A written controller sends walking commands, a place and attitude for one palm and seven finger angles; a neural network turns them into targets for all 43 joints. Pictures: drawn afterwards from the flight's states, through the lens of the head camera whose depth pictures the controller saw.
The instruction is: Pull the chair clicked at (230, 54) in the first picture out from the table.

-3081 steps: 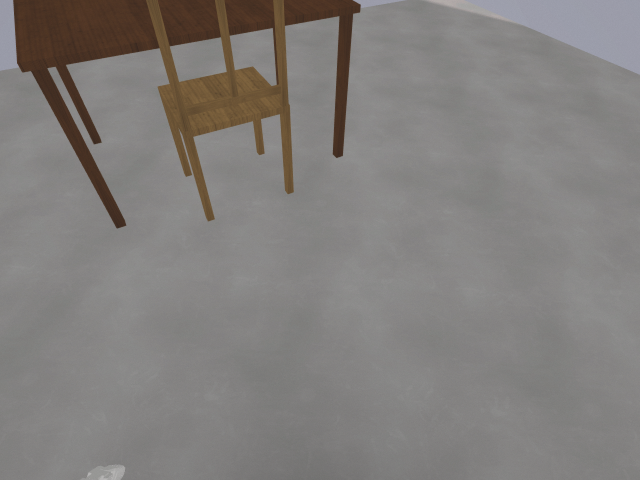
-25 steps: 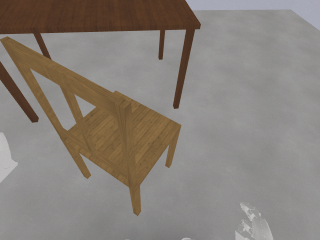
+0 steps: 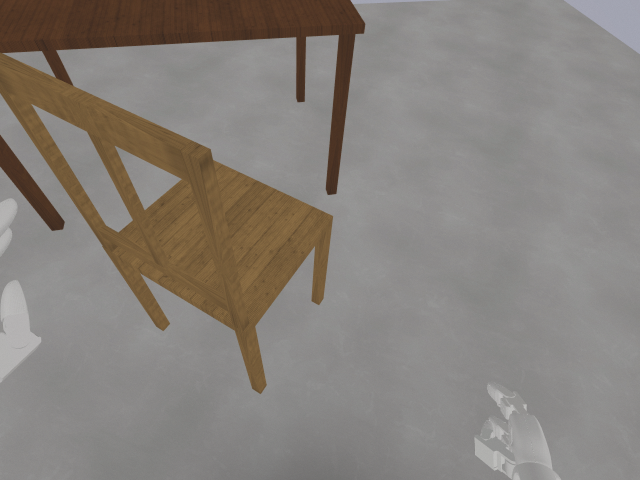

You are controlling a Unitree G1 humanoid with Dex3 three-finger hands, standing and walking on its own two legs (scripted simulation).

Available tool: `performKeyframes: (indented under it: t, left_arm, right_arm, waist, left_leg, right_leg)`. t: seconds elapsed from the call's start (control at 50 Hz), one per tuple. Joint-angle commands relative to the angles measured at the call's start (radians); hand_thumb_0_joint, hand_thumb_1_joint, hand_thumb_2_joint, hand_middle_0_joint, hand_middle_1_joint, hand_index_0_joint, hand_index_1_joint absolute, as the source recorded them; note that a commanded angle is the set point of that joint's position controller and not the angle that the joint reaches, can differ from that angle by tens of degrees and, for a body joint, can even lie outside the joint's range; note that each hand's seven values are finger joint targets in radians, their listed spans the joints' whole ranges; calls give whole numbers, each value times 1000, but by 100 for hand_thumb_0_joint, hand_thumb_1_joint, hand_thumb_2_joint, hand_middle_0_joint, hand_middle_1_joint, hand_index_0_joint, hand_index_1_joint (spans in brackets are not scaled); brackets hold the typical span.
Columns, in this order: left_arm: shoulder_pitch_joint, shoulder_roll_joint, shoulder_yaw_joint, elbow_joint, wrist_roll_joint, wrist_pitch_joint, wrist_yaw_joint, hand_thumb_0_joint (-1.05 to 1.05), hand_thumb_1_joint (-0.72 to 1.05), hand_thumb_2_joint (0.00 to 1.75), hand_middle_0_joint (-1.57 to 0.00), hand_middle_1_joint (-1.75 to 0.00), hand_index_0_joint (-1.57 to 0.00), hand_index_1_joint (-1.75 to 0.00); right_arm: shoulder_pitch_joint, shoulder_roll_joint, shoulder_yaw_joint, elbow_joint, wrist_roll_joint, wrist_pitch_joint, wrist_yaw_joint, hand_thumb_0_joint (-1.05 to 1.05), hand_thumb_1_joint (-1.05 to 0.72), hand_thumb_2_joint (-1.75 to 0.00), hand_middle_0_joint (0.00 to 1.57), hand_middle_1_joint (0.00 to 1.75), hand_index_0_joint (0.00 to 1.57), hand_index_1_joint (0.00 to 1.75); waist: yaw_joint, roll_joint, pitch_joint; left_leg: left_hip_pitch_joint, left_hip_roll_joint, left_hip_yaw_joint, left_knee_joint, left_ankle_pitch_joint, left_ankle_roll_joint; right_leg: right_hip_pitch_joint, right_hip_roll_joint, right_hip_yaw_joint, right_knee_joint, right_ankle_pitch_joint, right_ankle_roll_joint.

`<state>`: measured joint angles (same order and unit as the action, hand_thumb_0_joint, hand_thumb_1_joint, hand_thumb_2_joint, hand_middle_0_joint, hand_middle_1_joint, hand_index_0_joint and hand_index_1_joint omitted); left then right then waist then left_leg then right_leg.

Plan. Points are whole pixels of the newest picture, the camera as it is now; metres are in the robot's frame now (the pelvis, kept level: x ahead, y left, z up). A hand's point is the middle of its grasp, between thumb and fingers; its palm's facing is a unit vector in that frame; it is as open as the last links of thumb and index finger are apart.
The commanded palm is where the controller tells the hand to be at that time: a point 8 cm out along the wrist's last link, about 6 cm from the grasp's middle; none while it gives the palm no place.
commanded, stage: stop stepping back and stand still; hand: left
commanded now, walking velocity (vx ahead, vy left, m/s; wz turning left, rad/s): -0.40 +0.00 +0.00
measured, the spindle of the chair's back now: (135, 209) +0.54 +0.35 -0.06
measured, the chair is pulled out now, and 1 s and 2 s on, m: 0.55 0.55 0.55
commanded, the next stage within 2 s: let the arm hang, fingers relaxed in 0.74 s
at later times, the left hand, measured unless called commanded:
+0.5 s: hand out of the picture +0.07 +0.24 +0.16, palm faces +0.45 -0.79 -0.42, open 7.5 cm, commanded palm +0.01 +0.28 +0.18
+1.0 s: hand out of the picture +0.07 +0.22 -0.06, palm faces +0.20 -0.92 -0.33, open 7.4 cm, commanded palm none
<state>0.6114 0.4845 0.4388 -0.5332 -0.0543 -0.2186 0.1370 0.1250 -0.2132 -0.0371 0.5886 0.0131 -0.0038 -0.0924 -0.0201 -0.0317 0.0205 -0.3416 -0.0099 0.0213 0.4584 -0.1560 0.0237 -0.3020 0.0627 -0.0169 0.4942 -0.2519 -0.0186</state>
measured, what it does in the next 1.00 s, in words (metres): walks backwards: left foot, then right foot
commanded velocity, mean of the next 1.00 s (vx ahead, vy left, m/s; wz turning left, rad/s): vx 0.13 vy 0.03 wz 0.00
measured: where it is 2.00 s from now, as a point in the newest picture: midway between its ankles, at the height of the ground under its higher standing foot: outside the picture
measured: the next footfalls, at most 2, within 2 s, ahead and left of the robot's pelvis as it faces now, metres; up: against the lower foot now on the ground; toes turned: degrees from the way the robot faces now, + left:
left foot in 0.42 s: -0.07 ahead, +0.09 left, +0.00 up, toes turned +5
right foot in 0.62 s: -0.07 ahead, -0.14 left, +0.00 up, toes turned +4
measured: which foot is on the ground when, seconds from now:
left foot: down 0.00-0.20, up 0.22-0.40, down 0.42-1.00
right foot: down 0.00-0.44, up 0.46-0.60, down 0.62-1.00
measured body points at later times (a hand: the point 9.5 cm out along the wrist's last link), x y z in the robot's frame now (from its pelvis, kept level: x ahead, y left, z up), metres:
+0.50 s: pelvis -0.12 -0.03 +0.00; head -0.14 -0.01 +0.45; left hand +0.04 +0.28 +0.19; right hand +0.01 -0.28 -0.08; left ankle -0.13 +0.09 -0.74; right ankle -0.07 -0.12 -0.72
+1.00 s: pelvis -0.12 -0.02 -0.01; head -0.12 -0.02 +0.44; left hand +0.05 +0.27 -0.04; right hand +0.03 -0.25 -0.12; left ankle -0.11 +0.08 -0.74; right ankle -0.11 -0.14 -0.74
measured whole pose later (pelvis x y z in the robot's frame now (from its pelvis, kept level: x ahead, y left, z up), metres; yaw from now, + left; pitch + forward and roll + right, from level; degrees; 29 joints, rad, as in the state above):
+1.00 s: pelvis -0.12 -0.02 -0.01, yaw +5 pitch +0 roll +1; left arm 0.23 0.26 0.12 0.36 0.03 0.02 0.03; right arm 0.20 -0.23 0.00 0.78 -0.04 -0.04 0.00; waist -0.01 0.00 -0.02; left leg -0.32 -0.05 0.02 0.61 -0.28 0.04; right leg -0.29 -0.03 0.00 0.62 -0.30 0.01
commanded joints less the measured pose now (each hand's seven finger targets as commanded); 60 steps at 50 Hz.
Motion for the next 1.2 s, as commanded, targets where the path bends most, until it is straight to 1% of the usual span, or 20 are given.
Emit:
performKeyframes:
  t: [0.0,0.06,0.12,0.14,0.18,0.26,0.36,0.42,0.46,0.56,0.64,0.68,0.74,0.8,0.82,0.88,0.94,0.98,1.14,1.18]
  left_arm:
    - [16,168,132,-283,-14,-66,24,0,90,90,-20,-30,-20,-30]
    - [48,150,140,-274,-12,-48,38,0,90,90,-20,-30,-20,-30]
    - [26,142,144,-217,-8,-38,45,0,90,90,-20,-30,-20,-30]
    - [-10,152,152,-187,-3,-41,48,0,90,90,-20,-30,-20,-30]
    - [-69,122,104,-131,3,-20,52,0,90,90,-20,-30,-20,-30]
    - [-202,123,70,-62,19,-21,44,0,90,90,-20,-30,-20,-30]
    - [-142,103,59,-104,40,-36,58,0,90,90,-20,-30,-20,-30]
    - [-104,125,98,-188,38,-56,56,0,90,90,-20,-30,-20,-30]
    - [-127,156,132,-177,46,-47,42,0,90,90,-20,-30,-20,-30]
    - [-120,89,85,-62,36,-49,35,0,90,90,-20,-30,-20,-30]
    - [-194,73,36,-18,34,-43,34,0,90,90,-20,-30,-20,-30]
    - [-237,75,28,-59,31,-49,32,0,90,90,-20,-30,-20,-30]
    - [-195,107,66,-140,33,-59,48,0,90,90,-20,-30,-20,-30]
    - [-166,115,80,-241,24,-67,58,0,90,90,-20,-30,-20,-30]
    - [-178,-200,-337,605,124,152,-97,0,90,90,-20,-30,-20,-30]
    - [-232,-243,-356,701,91,232,-126,0,90,90,-20,-30,-20,-30]
    - [-241,-173,-359,904,93,220,-123,0,90,90,-20,-30,-20,-30]
    - [-312,-127,-374,1024,84,226,-122,0,90,90,-20,-30,-20,-30]
    - [-280,-201,-392,1399,71,222,-110,0,90,90,-20,-30,-20,-30]
    - [-286,-206,-401,1442,68,223,-111,0,90,90,-20,-30,-20,-30]
  right_arm:
    - [-46,-103,-32,-155,-29,-103,12,0,-90,-90,20,30,20,30]
    - [4,-119,-41,-134,-13,-138,24,0,-90,-90,20,30,20,30]
    - [-5,-133,-24,-145,2,-148,18,0,-90,-90,20,30,20,30]
    - [-7,-126,-24,-142,-2,-146,14,0,-90,-90,20,30,20,30]
    - [28,-130,-49,-115,4,-143,7,0,-90,-90,20,30,20,30]
    - [-4,-111,-6,-95,-15,-133,3,0,-90,-90,20,30,20,30]
    - [21,-113,1,-96,-20,-173,3,0,-90,-90,20,30,20,30]
    - [44,-133,-16,-112,-14,-181,19,0,-90,-90,20,30,20,30]
    - [31,-94,-12,-110,-7,-188,22,0,-90,-90,20,30,20,30]
    - [25,-121,-6,-66,-5,-191,23,0,-90,-90,20,30,20,30]
    - [52,-121,-38,-62,1,-169,34,0,-90,-90,20,30,20,30]
    - [23,-104,-13,-63,-8,-161,41,0,-90,-90,20,30,20,30]
    - [6,-84,12,-77,-17,-164,24,0,-90,-90,20,30,20,30]
    - [-4,-123,-6,-110,-11,-173,18,0,-90,-90,20,30,20,30]
    - [72,-237,-49,130,-38,-155,108,0,-90,-90,20,30,20,30]
    - [113,-133,-15,80,-61,-71,87,0,-90,-90,20,30,20,30]
    - [94,-129,-3,92,-44,-52,83,0,-90,-90,20,30,20,30]
    - [122,-115,0,132,-36,-40,86,0,-90,-90,20,30,20,30]
    - [161,-58,17,308,-39,-15,67,0,-90,-90,20,30,20,30]
    - [192,-55,12,333,-36,-8,64,0,-90,-90,20,30,20,30]
  waist:
    - [26,319,-240]
    - [31,235,-239]
    - [20,189,-118]
    - [11,103,-68]
    - [4,-166,-26]
    - [-15,-89,-11]
    - [4,-25,-17]
    - [13,280,-72]
    - [4,334,-8]
    - [11,140,15]
    - [7,-227,4]
    - [-6,-111,29]
    - [-1,-20,-37]
    - [19,199,-51]
    - [-52,216,15]
    - [7,39,-67]
    - [45,-127,-144]
    - [11,17,-83]
    - [19,195,-55]
    - [12,121,-31]
  left_leg:
    - [89,333,-253,-139,513,121]
    - [109,274,-184,-85,286,102]
    - [-149,149,-110,-77,-357,26]
    - [-160,78,-44,25,-415,-13]
    - [-20,-12,-32,547,-315,-52]
    - [11,40,-31,510,-243,-19]
    - [130,12,37,-89,-303,33]
    - [107,226,-252,-234,-373,125]
    - [-104,285,-336,-320,-620,162]
    - [-113,163,-112,-53,-332,74]
    - [-158,-1,-1,452,-309,6]
    - [-101,50,-54,387,-276,12]
    - [148,21,28,2,-160,22]
    - [175,202,-218,-148,-60,79]
    - [17,202,-253,-17,93,84]
    - [55,239,-293,-25,333,137]
    - [80,103,-131,96,376,39]
    - [80,54,-104,36,181,2]
    - [165,86,-108,-56,99,20]
    - [157,95,-117,-70,47,24]
  right_leg:
    - [15,-47,74,315,-278,35]
    - [33,-68,46,192,-202,35]
    - [213,-74,-6,-60,-65,29]
    - [146,-119,51,-158,-135,-3]
    - [-260,-399,479,-403,-608,-142]
    - [-252,-331,208,-333,-427,-86]
    - [-65,-255,162,-258,-412,-49]
    - [-12,-72,-23,163,-184,29]
    - [-11,-56,-20,427,-179,41]
    - [177,-74,-46,-82,-70,18]
    - [72,-391,511,-379,-453,-156]
    - [11,-387,386,-320,-275,-182]
    - [-4,-245,143,-208,-194,-88]
    - [11,-102,44,16,-55,0]
    - [-123,-105,-38,238,4,27]
    - [-108,-99,18,276,-255,30]
    - [150,-136,80,5,298,4]
    - [123,-199,138,-8,341,-39]
    - [136,-140,85,-93,125,-25]
    - [129,-139,74,-113,98,-25]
